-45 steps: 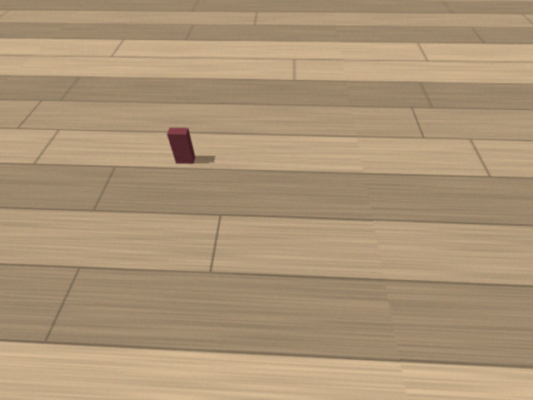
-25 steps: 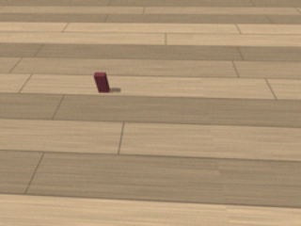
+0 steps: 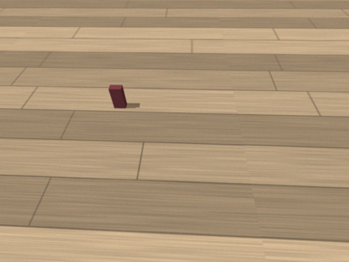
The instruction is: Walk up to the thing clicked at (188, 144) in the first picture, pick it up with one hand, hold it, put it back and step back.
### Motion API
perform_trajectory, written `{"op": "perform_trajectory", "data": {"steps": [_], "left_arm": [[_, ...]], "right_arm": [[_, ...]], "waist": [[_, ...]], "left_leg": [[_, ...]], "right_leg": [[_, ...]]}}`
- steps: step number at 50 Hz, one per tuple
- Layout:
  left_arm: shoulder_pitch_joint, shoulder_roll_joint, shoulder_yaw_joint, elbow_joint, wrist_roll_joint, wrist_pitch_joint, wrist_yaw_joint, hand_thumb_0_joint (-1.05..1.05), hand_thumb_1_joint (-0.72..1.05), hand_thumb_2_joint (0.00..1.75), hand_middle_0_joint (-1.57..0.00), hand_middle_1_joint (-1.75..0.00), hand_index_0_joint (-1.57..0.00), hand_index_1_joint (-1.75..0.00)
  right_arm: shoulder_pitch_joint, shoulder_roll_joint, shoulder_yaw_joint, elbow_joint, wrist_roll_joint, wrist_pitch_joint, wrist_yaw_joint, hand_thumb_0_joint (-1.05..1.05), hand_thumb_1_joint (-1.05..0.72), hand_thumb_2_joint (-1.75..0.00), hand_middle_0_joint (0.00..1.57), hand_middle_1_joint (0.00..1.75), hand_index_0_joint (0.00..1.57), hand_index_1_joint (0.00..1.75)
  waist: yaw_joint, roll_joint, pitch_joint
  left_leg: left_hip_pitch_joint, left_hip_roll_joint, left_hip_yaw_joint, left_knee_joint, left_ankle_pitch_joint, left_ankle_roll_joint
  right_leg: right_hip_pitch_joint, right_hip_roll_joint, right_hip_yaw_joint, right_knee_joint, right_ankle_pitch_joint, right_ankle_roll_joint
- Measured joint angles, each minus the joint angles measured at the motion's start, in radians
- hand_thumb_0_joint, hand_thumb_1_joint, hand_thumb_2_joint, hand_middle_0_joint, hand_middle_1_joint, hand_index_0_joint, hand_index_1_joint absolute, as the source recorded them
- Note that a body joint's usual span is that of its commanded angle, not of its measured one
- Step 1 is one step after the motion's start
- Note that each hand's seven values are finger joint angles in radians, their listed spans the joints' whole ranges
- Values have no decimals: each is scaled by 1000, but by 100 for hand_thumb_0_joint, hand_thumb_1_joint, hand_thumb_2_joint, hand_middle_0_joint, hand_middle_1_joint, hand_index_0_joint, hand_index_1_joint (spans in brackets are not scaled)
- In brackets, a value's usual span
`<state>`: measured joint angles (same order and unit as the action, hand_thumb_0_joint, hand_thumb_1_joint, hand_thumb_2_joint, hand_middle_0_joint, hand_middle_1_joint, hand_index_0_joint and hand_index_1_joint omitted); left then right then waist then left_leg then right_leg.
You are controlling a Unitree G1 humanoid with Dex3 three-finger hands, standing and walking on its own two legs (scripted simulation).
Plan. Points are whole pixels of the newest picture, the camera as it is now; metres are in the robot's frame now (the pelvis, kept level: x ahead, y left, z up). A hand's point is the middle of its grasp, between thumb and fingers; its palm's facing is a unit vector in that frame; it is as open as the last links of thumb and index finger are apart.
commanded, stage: stand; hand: left
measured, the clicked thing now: (118, 96) +1.42 +0.47 -0.68
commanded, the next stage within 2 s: walk up in 0.22 s
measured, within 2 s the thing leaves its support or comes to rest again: neither
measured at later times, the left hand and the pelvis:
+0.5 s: hand out of the picture +0.06 +0.34 -0.16, palm faces +0.09 -0.92 -0.38, open 7.4 cm; pelvis +0.06 +0.04 -0.01, yaw +6 degrees
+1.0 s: hand (60, 188) +0.36 +0.37 -0.14, palm faces +0.07 -0.93 -0.37, open 7.4 cm; pelvis +0.28 +0.09 -0.02, yaw +8 degrees
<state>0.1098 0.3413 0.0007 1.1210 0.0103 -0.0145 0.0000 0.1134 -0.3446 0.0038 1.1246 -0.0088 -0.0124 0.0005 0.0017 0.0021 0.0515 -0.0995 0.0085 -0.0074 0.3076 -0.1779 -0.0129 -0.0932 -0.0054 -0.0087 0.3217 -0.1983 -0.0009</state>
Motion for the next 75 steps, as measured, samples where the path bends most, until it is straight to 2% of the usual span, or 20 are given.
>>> {"op": "perform_trajectory", "data": {"steps": [11, 14, 17, 20, 25, 27, 29, 32, 34, 41, 46, 49, 52, 55, 57, 64, 69, 71, 72, 75], "left_arm": [[2, 1, -1, 0, 0, -1, 1, 0, 91, 90, -21, -30, -20, -30], [28, 6, 29, -36, 14, -18, -30, 0, 90, 90, -21, -30, -20, -30], [66, 23, 55, -87, 29, -46, -43, 0, 90, 90, -21, -30, -20, -30], [104, 38, 67, -113, 32, -58, -45, 0, 90, 90, -21, -30, -20, -30], [158, 101, 83, -128, 34, -46, -56, 0, 90, 90, -21, -30, -20, -30], [171, 124, 86, -129, 31, -38, -58, 0, 90, 90, -21, -30, -20, -30], [176, 143, 91, -128, 27, -25, -54, 0, 90, 90, -21, -30, -20, -30], [153, 138, 76, -116, 16, -6, -48, 1, 91, 90, -20, -30, -20, -30], [139, 133, 64, -129, 5, -14, -52, 1, 91, 90, -20, -30, -20, -30], [111, 101, 55, -185, 11, -22, -87, 1, 91, 90, -20, -30, -20, -30], [78, 79, 60, -204, 12, -22, -100, 0, 91, 90, -21, -30, -20, -30], [65, 73, 67, -214, 10, -28, -99, 0, 91, 90, -21, -30, -20, -30], [44, 59, 77, -232, 13, -52, -84, 0, 91, 90, -21, -30, -20, -30], [48, 39, 67, -263, -1, -73, -71, 0, 91, 90, -21, -30, -20, -30], [72, 23, 56, -269, -5, -74, -65, 0, 91, 90, -21, -30, -20, -30], [185, 38, 49, -262, 8, -69, -66, 0, 90, 90, -21, -30, -20, -30], [237, 82, 57, -259, 11, -61, -71, 0, 90, 90, -21, -30, -20, -30], [258, 99, 57, -255, 12, -53, -69, 0, 90, 90, -21, -30, -20, -30], [261, 107, 58, -248, 10, -48, -63, 0, 90, 90, -21, -30, -20, -30], [245, 103, 49, -220, 0, -24, -45, 1, 91, 90, -21, -30, -20, -30]], "right_arm": [[-1, -1, 1, -3, -1, 2, 1, 0, -90, -90, 20, 30, 20, 30], [39, -11, -30, -39, -16, 0, 33, 0, -90, -90, 20, 30, 20, 30], [76, -33, -53, -63, -30, 12, 52, 0, -90, -90, 20, 30, 20, 30], [92, -65, -74, -84, -30, 9, 71, 1, -90, -90, 20, 30, 20, 30], [103, -90, -101, -129, -29, -5, 100, 1, -91, -90, 20, 30, 20, 30], [111, -98, -111, -145, -29, -17, 101, 1, -91, -90, 20, 30, 20, 30], [106, -92, -119, -159, -32, -33, 91, 0, -91, -90, 20, 30, 20, 30], [126, -75, -110, -192, -14, -53, 78, 0, -91, -90, 20, 30, 20, 30], [148, -60, -93, -201, -7, -55, 70, 0, -91, -90, 20, 30, 20, 30], [231, -36, -60, -213, -1, -71, 63, 0, -90, -90, 20, 30, 21, 30], [270, -47, -59, -222, 3, -75, 61, 0, -90, -90, 20, 30, 21, 30], [285, -57, -60, -228, 0, -68, 54, 0, -90, -90, 20, 31, 21, 30], [282, -68, -63, -231, 1, -54, 41, 1, -90, -90, 20, 30, 21, 30], [239, -71, -53, -221, 6, -41, 32, 1, -90, -90, 20, 30, 20, 30], [211, -83, -53, -224, 10, -43, 36, 1, -90, -90, 20, 30, 20, 30], [153, -95, -72, -260, -9, -46, 72, 0, -91, -90, 20, 30, 20, 30], [137, -88, -79, -257, -15, -47, 83, 0, -91, -90, 20, 30, 20, 30], [136, -88, -80, -259, -17, -57, 81, 0, -91, -90, 20, 30, 20, 30], [128, -81, -81, -261, -23, -66, 75, 0, -90, -90, 20, 30, 20, 30], [123, -65, -74, -288, -13, -86, 61, 0, -90, -90, 20, 30, 20, 30]], "waist": [[-1, -1, 0], [-1, 4, -17], [13, 3, -32], [29, 19, -22], [33, 4, -7], [27, -8, -5], [26, -56, 8], [-7, -66, 11], [-11, -73, 12], [-28, -66, 7], [-42, -32, 15], [-45, -11, 7], [-41, 38, 21], [-16, 40, 40], [-1, 49, 40], [28, 43, 19], [56, 13, 16], [57, -7, 8], [56, -35, 16], [29, -52, 28]], "left_leg": [[-4, 3, -2, 1, -1, -1], [-59, 0, -17, 128, -153, 40], [-185, 1, 1, 384, -225, 48], [-282, 30, -3, 493, -215, 34], [-321, 87, 8, 350, -125, 16], [-294, 84, 29, 284, -41, 14], [-286, 42, 68, 338, -34, 16], [-257, 14, 70, 349, -89, 38], [-202, 2, 75, 291, -86, 48], [-15, -29, 75, 110, -87, 54], [75, -27, 61, 81, -147, 32], [108, -10, 54, 122, -223, 10], [45, 45, 26, 372, -308, 28], [-136, 10, -21, 757, -277, 52], [-233, 7, -22, 833, -222, 56], [-404, 78, 17, 531, -95, 16], [-365, 84, 49, 301, 2, 20], [-322, 65, 65, 262, 36, 31], [-315, 46, 83, 289, 30, 34], [-289, 35, 93, 333, -44, 42]], "right_leg": [[0, 3, -2, -7, 3, -1], [-30, 3, -18, 75, -110, -22], [-26, -9, -42, 77, -79, -40], [19, -14, -61, 43, -84, -31], [81, -47, -90, 57, -145, 7], [83, -74, -101, 135, -216, 15], [25, -131, -66, 335, -281, -17], [-150, -66, 27, 706, -289, -50], [-247, -54, 29, 786, -228, -51], [-408, -101, -2, 540, -77, -3], [-410, -110, -2, 336, 52, -17], [-362, -90, -22, 263, 62, -32], [-314, -44, -63, 284, 47, -24], [-272, -47, -74, 314, -22, -25], [-217, -43, -77, 266, -27, -28], [-76, -20, -94, 139, -61, -32], [-11, -19, -105, 170, -159, -6], [-6, -36, -101, 237, -231, 4], [-26, -63, -86, 321, -263, -10], [-169, -24, 13, 663, -279, -41]]}}
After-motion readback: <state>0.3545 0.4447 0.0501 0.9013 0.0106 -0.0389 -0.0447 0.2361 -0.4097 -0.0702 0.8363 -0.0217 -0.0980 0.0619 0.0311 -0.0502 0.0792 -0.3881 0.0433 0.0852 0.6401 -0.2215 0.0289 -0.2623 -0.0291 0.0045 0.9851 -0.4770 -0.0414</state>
